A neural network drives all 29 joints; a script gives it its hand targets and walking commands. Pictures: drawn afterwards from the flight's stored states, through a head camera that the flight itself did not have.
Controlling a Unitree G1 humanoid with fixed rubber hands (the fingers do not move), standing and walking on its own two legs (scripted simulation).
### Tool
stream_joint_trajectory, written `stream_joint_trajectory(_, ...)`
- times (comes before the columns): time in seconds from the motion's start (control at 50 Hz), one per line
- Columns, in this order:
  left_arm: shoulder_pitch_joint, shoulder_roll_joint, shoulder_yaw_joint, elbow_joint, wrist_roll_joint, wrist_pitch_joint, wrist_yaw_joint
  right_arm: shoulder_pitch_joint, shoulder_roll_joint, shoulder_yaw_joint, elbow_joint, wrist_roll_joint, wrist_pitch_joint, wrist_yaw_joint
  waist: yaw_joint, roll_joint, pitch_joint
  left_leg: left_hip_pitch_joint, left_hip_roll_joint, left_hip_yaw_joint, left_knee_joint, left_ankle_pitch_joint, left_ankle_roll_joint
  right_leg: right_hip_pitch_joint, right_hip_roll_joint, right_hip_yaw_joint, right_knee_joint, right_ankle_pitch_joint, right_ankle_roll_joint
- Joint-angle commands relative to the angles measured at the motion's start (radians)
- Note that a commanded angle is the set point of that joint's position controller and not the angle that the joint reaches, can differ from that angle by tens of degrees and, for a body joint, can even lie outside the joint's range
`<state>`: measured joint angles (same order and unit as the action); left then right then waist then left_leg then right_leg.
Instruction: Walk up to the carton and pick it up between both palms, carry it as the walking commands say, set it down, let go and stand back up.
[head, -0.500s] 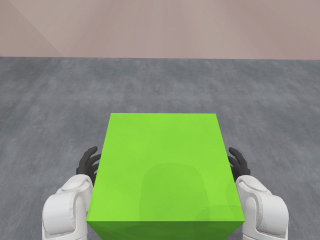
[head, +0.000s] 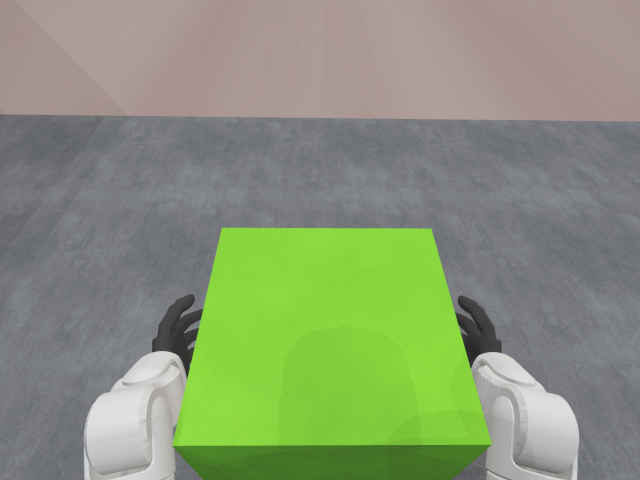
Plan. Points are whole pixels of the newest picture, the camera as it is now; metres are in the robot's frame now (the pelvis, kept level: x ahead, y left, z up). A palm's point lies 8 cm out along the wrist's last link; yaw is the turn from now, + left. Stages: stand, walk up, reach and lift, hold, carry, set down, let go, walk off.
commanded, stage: carry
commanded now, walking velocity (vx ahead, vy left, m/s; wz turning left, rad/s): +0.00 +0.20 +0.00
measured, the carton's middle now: (325, 378) +0.27 +0.00 +0.01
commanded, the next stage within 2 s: none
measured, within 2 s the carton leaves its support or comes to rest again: neither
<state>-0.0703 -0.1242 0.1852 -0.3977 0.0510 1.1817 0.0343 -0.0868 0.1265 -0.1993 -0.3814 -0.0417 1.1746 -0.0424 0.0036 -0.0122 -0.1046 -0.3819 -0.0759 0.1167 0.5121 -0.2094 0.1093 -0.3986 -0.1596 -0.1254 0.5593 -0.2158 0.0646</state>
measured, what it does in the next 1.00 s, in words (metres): stands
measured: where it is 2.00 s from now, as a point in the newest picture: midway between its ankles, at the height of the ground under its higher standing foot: outside the picture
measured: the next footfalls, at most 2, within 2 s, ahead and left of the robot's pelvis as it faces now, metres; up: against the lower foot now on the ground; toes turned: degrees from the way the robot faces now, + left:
none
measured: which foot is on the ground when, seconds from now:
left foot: down 0.00-1.00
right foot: down 0.00-1.00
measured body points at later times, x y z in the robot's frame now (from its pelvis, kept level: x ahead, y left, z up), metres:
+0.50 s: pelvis +0.00 +0.00 +0.00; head +0.00 +0.00 +0.45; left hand +0.26 +0.17 +0.07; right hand +0.27 -0.17 +0.07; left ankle +0.04 +0.05 -0.73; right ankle +0.03 -0.16 -0.73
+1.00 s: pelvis +0.01 -0.05 +0.01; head -0.01 -0.05 +0.46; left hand +0.27 +0.12 +0.08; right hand +0.27 -0.22 +0.08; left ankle +0.04 +0.05 -0.73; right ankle +0.03 -0.16 -0.73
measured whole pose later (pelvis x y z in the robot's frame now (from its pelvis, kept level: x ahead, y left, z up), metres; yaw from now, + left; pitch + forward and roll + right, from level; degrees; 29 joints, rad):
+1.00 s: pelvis +0.01 -0.05 +0.01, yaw -1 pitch +3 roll +0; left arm -0.07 -0.13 0.19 -0.39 0.06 1.18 0.03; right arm -0.09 0.12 -0.19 -0.37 -0.05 1.17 -0.04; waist 0.00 0.00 -0.11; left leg -0.33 0.00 0.09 0.48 -0.20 0.04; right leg -0.34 -0.08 -0.15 0.49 -0.21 0.00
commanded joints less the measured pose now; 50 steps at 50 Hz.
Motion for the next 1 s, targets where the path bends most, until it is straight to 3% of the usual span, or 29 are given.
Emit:
stream_joint_trajectory(0.0,-0.46,-0.763,-0.785,-0.081,-0.33,0.017,-0.22,-0.463,0.772,0.768,-0.071,0.311,0.007,0.218,0.003,0.022,-0.219,0.055,0.222,-0.174,-0.153,0.081,-0.016,0.129,-0.067,0.043,-0.026,0.004,-0.056)
stream_joint_trajectory(0.06,-0.462,-0.765,-0.785,-0.08,-0.332,0.017,-0.222,-0.466,0.772,0.769,-0.076,0.311,0.006,0.218,0.004,0.019,-0.217,0.051,0.223,-0.167,-0.156,0.082,-0.011,0.14,-0.059,0.035,-0.026,0.013,-0.055)
stream_joint_trajectory(0.18,-0.457,-0.762,-0.785,-0.085,-0.333,0.017,-0.221,-0.461,0.772,0.77,-0.083,0.312,0.006,0.216,0.001,-0.023,-0.225,0.05,0.202,-0.15,-0.118,0.077,-0.023,0.148,-0.099,0.087,-0.063,0.027,-0.068)
stream_joint_trajectory(0.3,-0.459,-0.763,-0.786,-0.084,-0.331,0.017,-0.221,-0.46,0.771,0.767,-0.076,0.311,0.006,0.218,0.004,0.03,-0.215,0.063,0.227,-0.174,-0.159,0.092,-0.011,0.131,-0.055,0.03,-0.022,0.005,-0.053)
stream_joint_trajectory(0.42,-0.458,-0.764,-0.785,-0.085,-0.335,0.017,-0.223,-0.461,0.771,0.77,-0.087,0.311,0.006,0.216,0.002,-0.015,-0.223,0.053,0.208,-0.15,-0.128,0.084,-0.017,0.156,-0.085,0.068,-0.056,0.033,-0.063)
stream_joint_trajectory(0.52,-0.472,-0.765,-0.785,-0.082,-0.335,0.016,-0.226,-0.461,0.772,0.761,-0.072,0.303,0.001,0.215,0.002,0.063,-0.219,0.136,0.265,-0.211,-0.206,0.139,-0.007,0.101,0.0,-0.012,-0.014,-0.035,-0.032)
stream_joint_trajectory(0.68,-0.467,-0.77,-0.778,-0.077,-0.333,0.017,-0.227,-0.462,0.769,0.76,-0.07,0.297,0.003,0.218,0.001,0.029,-0.223,0.124,0.249,-0.171,-0.181,0.133,-0.028,0.166,-0.02,0.027,-0.083,0.041,-0.042)
stream_joint_trajectory(0.98,-0.473,-0.765,-0.766,-0.067,-0.323,0.017,-0.221,-0.479,0.766,0.772,-0.062,0.304,0.004,0.218,-0.004,-0.001,-0.21,0.114,0.22,-0.129,-0.106,0.113,-0.063,0.165,-0.034,0.082,-0.153,0.056,-0.075)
